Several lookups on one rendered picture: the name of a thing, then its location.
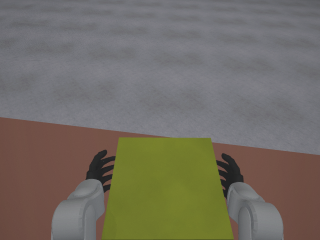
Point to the robot left hand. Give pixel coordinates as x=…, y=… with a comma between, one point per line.
x=96, y=171

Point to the right robot forearm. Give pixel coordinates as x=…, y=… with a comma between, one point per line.
x=256, y=219

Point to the left robot forearm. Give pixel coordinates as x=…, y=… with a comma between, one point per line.
x=75, y=218

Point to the robot right hand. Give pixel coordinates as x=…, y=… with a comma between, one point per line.
x=232, y=175

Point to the carton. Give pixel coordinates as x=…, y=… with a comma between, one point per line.
x=166, y=188

